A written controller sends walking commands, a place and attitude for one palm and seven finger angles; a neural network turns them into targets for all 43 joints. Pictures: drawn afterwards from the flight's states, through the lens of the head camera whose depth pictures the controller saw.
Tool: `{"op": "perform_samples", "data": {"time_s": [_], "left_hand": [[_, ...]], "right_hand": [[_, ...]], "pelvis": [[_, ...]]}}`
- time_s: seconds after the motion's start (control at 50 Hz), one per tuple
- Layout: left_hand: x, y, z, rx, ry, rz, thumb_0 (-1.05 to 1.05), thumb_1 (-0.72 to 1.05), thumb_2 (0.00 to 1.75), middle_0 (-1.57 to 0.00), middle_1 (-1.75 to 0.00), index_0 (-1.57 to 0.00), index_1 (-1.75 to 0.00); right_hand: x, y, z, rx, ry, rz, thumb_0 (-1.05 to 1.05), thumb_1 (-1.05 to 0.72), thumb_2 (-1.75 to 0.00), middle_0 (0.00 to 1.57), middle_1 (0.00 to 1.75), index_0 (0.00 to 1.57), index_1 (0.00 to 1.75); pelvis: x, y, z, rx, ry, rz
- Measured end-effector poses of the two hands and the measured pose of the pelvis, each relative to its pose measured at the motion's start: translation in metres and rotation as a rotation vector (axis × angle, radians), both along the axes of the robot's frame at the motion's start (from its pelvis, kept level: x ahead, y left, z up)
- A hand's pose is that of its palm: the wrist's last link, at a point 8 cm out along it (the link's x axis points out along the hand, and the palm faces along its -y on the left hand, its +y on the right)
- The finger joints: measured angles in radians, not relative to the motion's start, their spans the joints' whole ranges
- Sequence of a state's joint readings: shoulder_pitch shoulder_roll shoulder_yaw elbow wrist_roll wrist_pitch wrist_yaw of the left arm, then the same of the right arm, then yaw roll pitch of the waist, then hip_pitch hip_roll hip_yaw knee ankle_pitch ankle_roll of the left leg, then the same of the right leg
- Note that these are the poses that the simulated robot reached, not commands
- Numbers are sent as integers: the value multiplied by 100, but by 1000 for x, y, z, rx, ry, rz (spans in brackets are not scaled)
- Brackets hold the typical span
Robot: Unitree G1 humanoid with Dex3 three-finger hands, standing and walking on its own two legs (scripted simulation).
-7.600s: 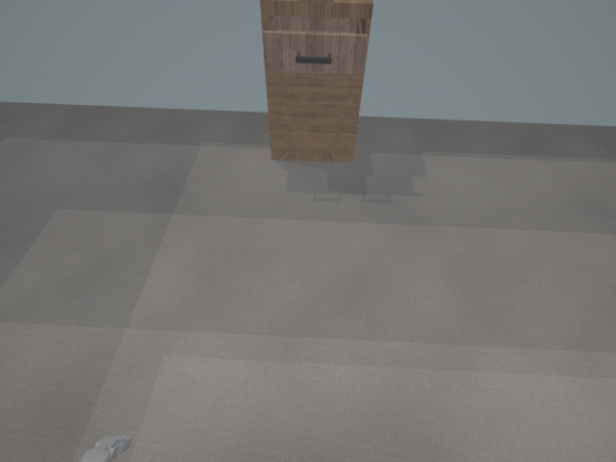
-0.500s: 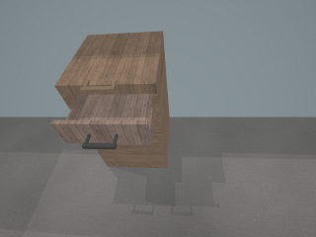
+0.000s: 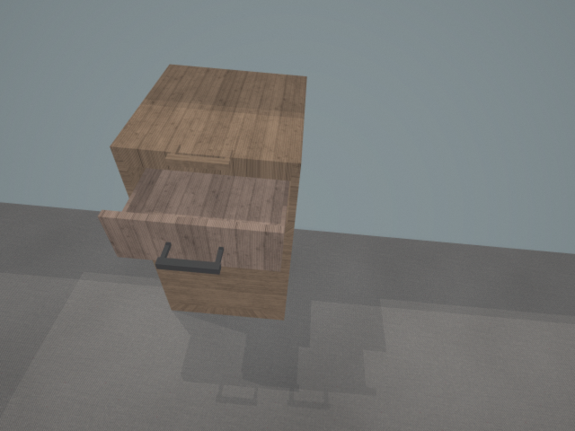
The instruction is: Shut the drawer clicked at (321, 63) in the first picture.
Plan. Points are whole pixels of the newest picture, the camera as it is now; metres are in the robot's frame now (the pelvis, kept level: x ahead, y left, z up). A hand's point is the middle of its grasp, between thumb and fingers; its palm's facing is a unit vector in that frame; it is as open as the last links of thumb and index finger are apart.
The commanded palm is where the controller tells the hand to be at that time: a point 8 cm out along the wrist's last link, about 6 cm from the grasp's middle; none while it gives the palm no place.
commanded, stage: come to a stop and stand still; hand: left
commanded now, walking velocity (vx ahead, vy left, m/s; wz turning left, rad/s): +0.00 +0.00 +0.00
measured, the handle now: (191, 257) +0.48 +0.24 -0.14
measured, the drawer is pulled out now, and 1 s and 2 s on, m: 0.16 0.16 0.16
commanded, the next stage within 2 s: look again from close up in 0.58 s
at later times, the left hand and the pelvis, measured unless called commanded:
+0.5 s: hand out of the picture +0.02 +0.15 -0.18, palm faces +0.04 -0.98 -0.20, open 7.3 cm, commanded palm none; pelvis +0.02 -0.02 +0.00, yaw -1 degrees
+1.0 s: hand out of the picture -0.03 +0.17 -0.19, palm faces +0.01 -0.99 -0.16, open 7.3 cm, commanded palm none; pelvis -0.03 +0.01 -0.01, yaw -1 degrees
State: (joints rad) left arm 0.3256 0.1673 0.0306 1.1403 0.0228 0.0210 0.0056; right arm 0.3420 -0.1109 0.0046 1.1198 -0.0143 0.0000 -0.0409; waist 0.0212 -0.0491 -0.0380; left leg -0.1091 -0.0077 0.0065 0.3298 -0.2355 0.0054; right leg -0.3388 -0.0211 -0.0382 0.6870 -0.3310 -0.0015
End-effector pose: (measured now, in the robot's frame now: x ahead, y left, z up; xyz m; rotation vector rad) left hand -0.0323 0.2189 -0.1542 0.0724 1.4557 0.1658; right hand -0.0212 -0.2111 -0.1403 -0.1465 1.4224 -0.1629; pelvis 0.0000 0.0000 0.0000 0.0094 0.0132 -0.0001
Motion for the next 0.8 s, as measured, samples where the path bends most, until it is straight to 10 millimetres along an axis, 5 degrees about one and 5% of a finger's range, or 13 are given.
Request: {"op": "perform_samples", "data": {"time_s": [0.14, 0.38, 0.68, 0.8], "left_hand": [[28, -12, 2, 22, 12, -45, 1, 93, 90, -20, -30, -20, -30], [50, -18, 7, 61, -30, -45, 1, 94, 90, -20, -30, -20, -30], [34, -29, 4, 31, -25, -36, 1, 92, 90, -20, -30, -20, -30], [18, -22, 1, 36, -58, -69, 0, 92, 90, -20, -30, -20, -30]], "right_hand": [[-9, 10, -15, 55, 66, -48, 1, -91, -90, 20, 30, 20, 30], [17, -7, -18, 52, 31, -34, 1, -91, -90, 20, 30, 20, 30], [25, -29, -12, 8, -7, -11, 0, -91, -90, 20, 30, 20, 30], [28, -29, -12, -11, -81, -8, 1, -92, -90, 20, 30, 20, 30]], "pelvis": [[12, -6, -6, 14, 3, -22], [23, -19, -5, -8, -12, -11], [15, -25, -3, -13, -30, -10], [-7, -13, -8, -36, -39, -8]]}}
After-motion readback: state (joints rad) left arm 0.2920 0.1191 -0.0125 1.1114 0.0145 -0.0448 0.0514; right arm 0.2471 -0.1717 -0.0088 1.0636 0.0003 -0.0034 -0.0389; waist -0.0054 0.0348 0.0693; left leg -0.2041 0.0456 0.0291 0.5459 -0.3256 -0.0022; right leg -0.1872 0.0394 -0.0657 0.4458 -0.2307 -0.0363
